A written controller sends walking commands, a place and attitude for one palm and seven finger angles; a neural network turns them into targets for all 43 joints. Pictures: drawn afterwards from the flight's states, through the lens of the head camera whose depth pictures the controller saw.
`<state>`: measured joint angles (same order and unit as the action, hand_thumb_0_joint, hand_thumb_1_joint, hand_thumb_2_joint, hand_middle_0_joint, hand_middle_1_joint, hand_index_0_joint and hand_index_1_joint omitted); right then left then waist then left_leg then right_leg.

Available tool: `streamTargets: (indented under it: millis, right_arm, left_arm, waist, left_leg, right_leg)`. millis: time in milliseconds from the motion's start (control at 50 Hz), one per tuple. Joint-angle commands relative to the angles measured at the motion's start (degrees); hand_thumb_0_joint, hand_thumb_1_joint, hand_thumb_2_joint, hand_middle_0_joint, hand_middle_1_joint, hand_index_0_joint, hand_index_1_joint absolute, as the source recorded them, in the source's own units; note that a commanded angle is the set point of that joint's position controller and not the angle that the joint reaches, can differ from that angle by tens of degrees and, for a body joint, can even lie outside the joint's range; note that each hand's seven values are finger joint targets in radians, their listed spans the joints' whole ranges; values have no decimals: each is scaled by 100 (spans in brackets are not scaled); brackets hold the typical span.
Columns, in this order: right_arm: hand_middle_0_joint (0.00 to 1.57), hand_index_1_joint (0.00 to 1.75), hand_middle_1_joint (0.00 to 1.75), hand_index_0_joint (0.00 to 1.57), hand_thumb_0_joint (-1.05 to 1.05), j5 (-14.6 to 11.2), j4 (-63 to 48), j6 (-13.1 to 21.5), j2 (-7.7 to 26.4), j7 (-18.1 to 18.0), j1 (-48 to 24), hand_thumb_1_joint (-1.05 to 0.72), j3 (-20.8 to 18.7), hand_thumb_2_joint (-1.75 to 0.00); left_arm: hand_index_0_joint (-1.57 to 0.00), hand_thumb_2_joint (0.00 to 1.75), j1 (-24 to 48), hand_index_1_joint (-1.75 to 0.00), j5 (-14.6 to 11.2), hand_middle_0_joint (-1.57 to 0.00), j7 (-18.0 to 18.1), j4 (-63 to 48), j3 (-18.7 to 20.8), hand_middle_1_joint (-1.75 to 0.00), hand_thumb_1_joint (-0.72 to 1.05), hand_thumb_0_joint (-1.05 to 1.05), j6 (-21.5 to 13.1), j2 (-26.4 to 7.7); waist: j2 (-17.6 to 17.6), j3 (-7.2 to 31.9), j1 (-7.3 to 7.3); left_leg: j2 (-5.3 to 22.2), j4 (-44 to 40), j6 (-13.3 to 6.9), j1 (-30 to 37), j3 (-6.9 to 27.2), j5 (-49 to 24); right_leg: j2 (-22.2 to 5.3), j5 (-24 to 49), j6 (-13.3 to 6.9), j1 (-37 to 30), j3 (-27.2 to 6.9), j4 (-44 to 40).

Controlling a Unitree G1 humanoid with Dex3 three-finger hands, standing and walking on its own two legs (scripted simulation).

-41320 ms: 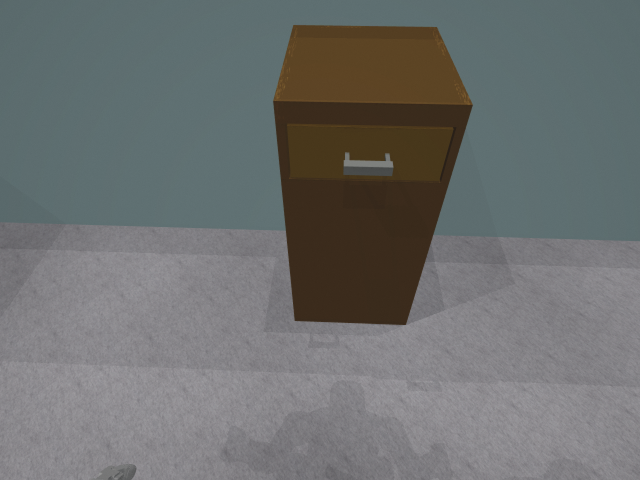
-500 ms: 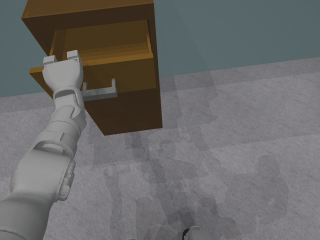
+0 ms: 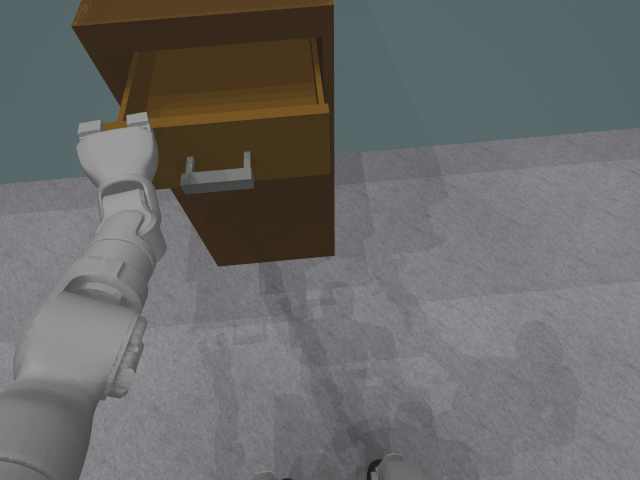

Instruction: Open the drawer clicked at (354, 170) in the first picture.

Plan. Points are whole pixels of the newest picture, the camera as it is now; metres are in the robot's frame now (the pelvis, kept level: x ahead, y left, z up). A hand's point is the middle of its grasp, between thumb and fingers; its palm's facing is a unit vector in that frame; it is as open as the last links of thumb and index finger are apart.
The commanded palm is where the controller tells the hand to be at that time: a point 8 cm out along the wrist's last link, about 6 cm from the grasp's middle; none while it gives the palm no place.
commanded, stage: move the hooked fingers above the handle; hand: left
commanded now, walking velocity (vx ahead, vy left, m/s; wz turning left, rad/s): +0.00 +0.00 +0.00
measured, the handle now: (218, 170) +0.56 +0.14 -0.02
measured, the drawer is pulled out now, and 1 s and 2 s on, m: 0.18 0.18 0.17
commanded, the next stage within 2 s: lower the fingers behind the handle in 1.44 s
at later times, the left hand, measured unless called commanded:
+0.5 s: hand (174, 161) +0.52 +0.18 +0.06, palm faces -0.01 +0.05 -1.00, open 14.3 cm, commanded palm +0.48 +0.15 +0.09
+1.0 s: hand (153, 171) +0.50 +0.20 +0.06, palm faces +0.03 +0.12 -0.99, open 13.9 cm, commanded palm +0.48 +0.15 +0.09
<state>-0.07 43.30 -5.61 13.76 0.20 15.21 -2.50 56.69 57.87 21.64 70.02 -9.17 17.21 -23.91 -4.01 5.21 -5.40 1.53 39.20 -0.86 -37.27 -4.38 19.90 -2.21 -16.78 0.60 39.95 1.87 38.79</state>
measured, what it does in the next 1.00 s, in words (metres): stands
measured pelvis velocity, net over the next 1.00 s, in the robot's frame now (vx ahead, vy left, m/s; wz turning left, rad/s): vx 0.00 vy -0.01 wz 0.02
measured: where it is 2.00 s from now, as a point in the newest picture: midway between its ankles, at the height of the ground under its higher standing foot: outside the picture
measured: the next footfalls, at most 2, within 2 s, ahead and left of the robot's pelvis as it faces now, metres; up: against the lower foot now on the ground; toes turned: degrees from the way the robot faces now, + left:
none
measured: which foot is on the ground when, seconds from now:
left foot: down 0.00-1.00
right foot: down 0.00-1.00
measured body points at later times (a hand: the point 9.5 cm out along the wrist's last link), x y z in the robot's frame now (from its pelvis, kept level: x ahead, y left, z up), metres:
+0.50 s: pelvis +0.01 +0.00 +0.00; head +0.12 -0.03 +0.44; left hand +0.52 +0.17 +0.11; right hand +0.02 -0.26 -0.15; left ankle -0.02 +0.11 -0.71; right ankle +0.01 -0.13 -0.71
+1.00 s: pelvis +0.00 -0.01 +0.00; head +0.11 -0.04 +0.43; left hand +0.50 +0.19 +0.11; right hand +0.04 -0.27 -0.16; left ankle -0.02 +0.11 -0.71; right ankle +0.01 -0.13 -0.71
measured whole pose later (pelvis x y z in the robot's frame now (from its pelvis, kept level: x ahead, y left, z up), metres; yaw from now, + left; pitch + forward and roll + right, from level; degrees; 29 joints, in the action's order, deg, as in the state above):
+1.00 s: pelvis +0.00 -0.01 +0.00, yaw +1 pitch +18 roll +0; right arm 0.8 44.1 -5.4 13.5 0.6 14.3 -3.3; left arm 57.0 59.3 24.7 67.2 -9.0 16.1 -22.1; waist -4.4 5.6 -5.5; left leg 1.9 41.0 0.1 -38.5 -2.8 20.6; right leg -1.9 -18.1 -0.3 40.8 3.2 40.7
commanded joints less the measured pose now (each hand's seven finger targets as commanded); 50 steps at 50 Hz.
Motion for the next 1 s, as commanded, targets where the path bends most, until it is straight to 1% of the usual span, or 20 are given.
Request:
streamTargets:
  millis: [0, 60, 120, 160, 180, 240, 280, 320, 380, 420, 460, 560, 640, 700, 760, 840, 900, 920, 960, 980]
  right_arm:
    - [20, 30, 30, 20, 0, -25, -312, 186, 1138, -259, 686, -90, -436, -90]
    - [20, 30, 30, 20, 0, 65, -156, 435, 1068, -372, 894, -90, -384, -90]
    - [20, 30, 30, 20, 0, 179, -157, 537, 961, -412, 1228, -90, -385, -90]
    - [20, 30, 30, 20, 0, 202, -222, 512, 948, -383, 1211, -90, -303, -90]
    - [20, 30, 30, 20, 0, 225, -309, 486, 845, -336, 1099, -90, -201, -90]
    - [20, 30, 30, 20, 0, 186, -558, 350, 878, -256, 740, -90, -102, -90]
    - [20, 30, 30, 20, 0, 197, -645, 248, 923, -247, 615, -90, -56, -90]
    - [20, 30, 30, 20, 0, 127, -659, 143, 956, -186, 560, -90, -68, -90]
    - [20, 30, 30, 20, 0, -30, -634, -4, 1069, -114, 667, -90, -204, -90]
    - [20, 30, 30, 20, 0, -95, -716, 6, 1119, -191, 708, -90, -358, -90]
    - [20, 30, 30, 20, 0, -88, -651, -17, 1116, -230, 794, -90, -429, -90]
    - [20, 30, 30, 20, 0, 19, -478, -3, 1023, -278, 851, -90, -376, -90]
    - [20, 30, 30, 20, 0, 94, -561, 99, 893, -212, 896, -90, -379, -90]
    - [20, 30, 30, 20, 0, 184, -599, 268, 772, -183, 861, -90, -367, -90]
    - [20, 30, 30, 20, 0, 288, -534, 343, 780, -139, 778, -90, -383, -90]
    - [20, 30, 30, 20, 0, 276, -411, 308, 775, -71, 673, -90, -355, -90]
    - [20, 30, 30, 20, 0, 115, -246, 142, 907, -26, 738, -90, -382, -90]
    - [20, 30, 30, 20, 0, 47, -238, 88, 945, -33, 726, -90, -397, -90]
    - [20, 30, 30, 20, 0, -29, -234, 30, 1001, -76, 750, -90, -435, -90]
    - [20, 30, 30, 20, 0, -26, -250, 21, 1053, -125, 711, -90, -429, -90]
  left_arm:
    - [-30, 30, 2796, -120, -499, -30, -1269, -1796, -1287, -120, -50, 0, -804, 1140]
    - [-30, 30, 3272, -120, -414, -30, -1460, -2460, -1201, -120, -50, 0, -1871, 911]
    - [-30, 30, 3322, -120, -38, -30, -941, -2961, -24, -120, -50, 0, -2719, -349]
    - [-30, 30, 2985, -120, 262, -30, -207, -2633, 1194, -120, -50, 0, -2704, -1712]
    - [-30, 30, 2712, -120, 355, -30, 142, -2289, 1307, -120, -50, 0, -2498, -1771]
    - [-30, 30, 1857, -120, 378, -30, 815, -1636, 1210, -120, -50, 0, -1599, -1692]
    - [-30, 30, 1612, -120, 547, -30, 1022, -1241, 1104, -120, -50, 0, -1006, -1755]
    - [-30, 30, 1393, -120, 627, -30, 1027, -780, 940, -120, -50, 0, -356, -1581]
    - [-30, 30, 1730, -120, 403, -30, 458, -537, 780, -120, -50, 0, 333, -1392]
    - [-30, 30, 2146, -120, -69, -30, -262, -1334, 210, -120, -50, 0, 102, -618]
    - [-30, 30, 1729, -120, -235, -30, -839, -1574, -289, -120, -50, 0, -179, 70]
    - [-30, 30, 1060, -120, 22, -30, -1445, -1780, -751, -120, -50, 0, -1476, 647]
    - [-30, 30, 1186, -120, 142, -30, -917, -2290, 49, -120, -50, 0, -2253, -92]
    - [-30, 30, 2074, -120, 476, -30, 85, -3040, 808, -120, -50, 0, -2510, -952]
    - [-30, 30, 2564, -120, 764, -30, 989, -3225, 1498, -120, -50, 0, -2136, -1773]
    - [-30, 30, 2708, -120, 811, -30, 1495, -2660, 1147, -120, -50, 0, -1114, -1412]
    - [-30, 30, 2761, -120, 436, -30, 930, -1491, 413, -120, -50, 0, -228, -699]
    - [-30, 30, 2690, -120, 251, -30, 579, -1150, -37, -120, -50, 0, -3, -213]
    - [-30, 30, 2707, -120, -170, -30, -241, -922, -834, -120, -50, 0, 89, 759]
    - [-30, 30, 2571, -120, -314, -30, -655, -990, -959, -120, -50, 0, -45, 862]
  waist:
    - [786, 2537, -929]
    - [171, 2409, -908]
    - [-221, 2582, -549]
    - [-185, 2682, -100]
    - [-127, 2477, -63]
    - [426, 2141, 95]
    - [463, 2547, 180]
    - [483, 2863, 254]
    - [825, 3368, 23]
    - [1110, 3548, -316]
    - [1131, 3192, -471]
    - [789, 1653, -443]
    - [209, 1573, -158]
    - [-276, 2275, 13]
    - [-94, 3040, 5]
    - [-266, 3602, -153]
    - [230, 3268, -456]
    - [406, 3043, -543]
    - [789, 2827, -790]
    - [911, 2637, -804]
  left_leg:
    - [-233, -296, -202, 1987, 343, -1968]
    - [-249, -170, -171, 2322, 594, -2082]
    - [-219, 17, -92, 2169, 629, -2397]
    - [-304, 54, -6, 1442, 572, -2455]
    - [-360, 43, -30, 972, 490, -2352]
    - [-371, -20, 7, 317, 122, -2184]
    - [-353, -15, 16, 252, -67, -2275]
    - [-295, -78, 63, 326, -175, -2334]
    - [-268, -193, 2, 655, -152, -2347]
    - [-257, -280, -118, 1124, -30, -2460]
    - [-227, -306, -164, 1520, 75, -2714]
    - [-204, -323, -164, 1550, 188, -2339]
    - [-232, -193, -92, 1306, 234, -2038]
    - [-274, 1, -56, 1194, 267, -2367]
    - [-321, 283, -32, 1059, 268, -2735]
    - [-331, 287, 6, 1241, 143, -2755]
    - [-316, 56, -28, 1291, 101, -2367]
    - [-311, -72, -38, 1328, 112, -2175]
    - [-288, -183, -95, 1564, 124, -2047]
    - [-295, -212, -138, 1519, 151, -1912]
  right_leg:
    - [376, 1918, -22, -1309, 58, -606]
    - [381, 1474, -106, -675, 84, -433]
    - [391, 1434, -208, -551, 69, -125]
    - [416, 1604, -284, -956, 82, 118]
    - [404, 1724, -285, -1135, 120, 187]
    - [341, 1993, -270, -1473, 144, 190]
    - [294, 2333, -249, -1874, 68, 214]
    - [306, 2527, -234, -2127, 52, 184]
    - [347, 2844, -90, -2579, -12, -13]
    - [356, 3098, -13, -2710, -67, -291]
    - [375, 3057, -3, -2410, -21, -442]
    - [405, 2178, -122, -1347, 75, -524]
    - [402, 1751, -255, -1092, 42, -279]
    - [388, 1931, -298, -1250, 2, 49]
    - [406, 2308, -275, -1455, 54, 344]
    - [399, 2550, -214, -1670, 91, 315]
    - [413, 2398, -118, -1747, 58, -56]
    - [427, 2241, -95, -1710, 54, -210]
    - [434, 2229, -48, -1678, 35, -453]
    - [412, 2185, -26, -1660, 54, -505]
